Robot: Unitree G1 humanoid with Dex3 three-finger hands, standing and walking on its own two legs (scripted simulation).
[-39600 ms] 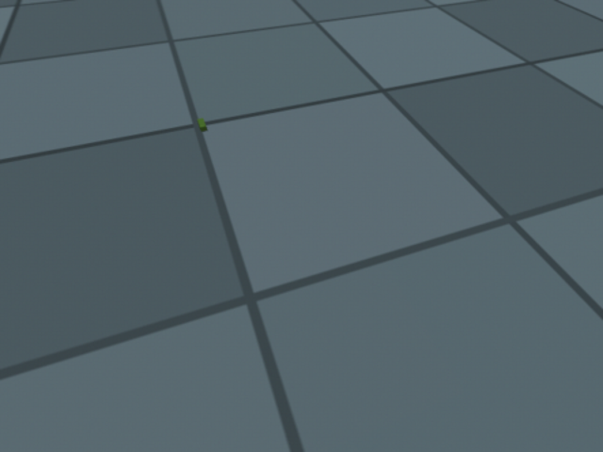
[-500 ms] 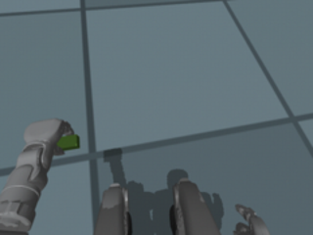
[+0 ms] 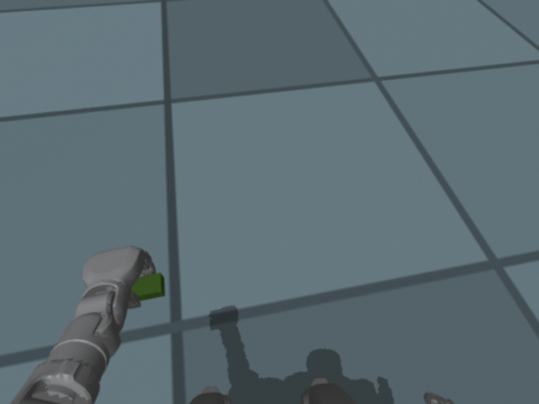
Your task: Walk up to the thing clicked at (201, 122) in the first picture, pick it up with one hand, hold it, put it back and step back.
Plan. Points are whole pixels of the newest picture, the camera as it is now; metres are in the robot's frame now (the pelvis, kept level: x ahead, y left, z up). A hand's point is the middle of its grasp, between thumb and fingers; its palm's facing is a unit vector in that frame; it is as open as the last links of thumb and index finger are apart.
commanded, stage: lift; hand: left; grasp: from above
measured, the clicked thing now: (137, 289) +0.35 +0.23 -0.12
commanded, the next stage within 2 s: hold in 0.12 s
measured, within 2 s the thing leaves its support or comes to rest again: neither
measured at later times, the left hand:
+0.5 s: hand (119, 269) +0.35 +0.22 -0.03, palm faces -0.42 -0.09 -0.90, open 6.4 cm
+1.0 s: hand (117, 267) +0.34 +0.22 +0.00, palm faces -0.43 -0.07 -0.90, open 6.4 cm
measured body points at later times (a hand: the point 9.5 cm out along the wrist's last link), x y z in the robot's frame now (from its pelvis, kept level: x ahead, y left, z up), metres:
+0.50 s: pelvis +0.03 +0.00 +0.04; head +0.07 +0.00 +0.49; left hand +0.37 +0.23 +0.02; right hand +0.13 -0.26 -0.08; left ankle +0.03 +0.12 -0.68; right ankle +0.04 -0.13 -0.68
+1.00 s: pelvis +0.03 +0.00 +0.05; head +0.05 -0.02 +0.50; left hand +0.36 +0.22 +0.05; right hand +0.15 -0.26 -0.07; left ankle +0.03 +0.12 -0.68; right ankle +0.04 -0.13 -0.68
